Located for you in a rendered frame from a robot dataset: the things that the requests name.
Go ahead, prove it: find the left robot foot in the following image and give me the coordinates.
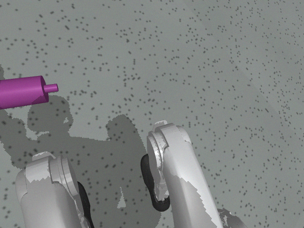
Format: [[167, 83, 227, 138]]
[[77, 182, 94, 228]]

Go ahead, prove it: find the right robot foot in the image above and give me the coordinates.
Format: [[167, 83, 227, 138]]
[[141, 154, 170, 212]]

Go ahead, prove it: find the bottle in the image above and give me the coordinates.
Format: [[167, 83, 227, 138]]
[[0, 76, 58, 110]]

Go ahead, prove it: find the right robot hand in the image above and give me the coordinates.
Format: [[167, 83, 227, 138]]
[[217, 209, 248, 228]]

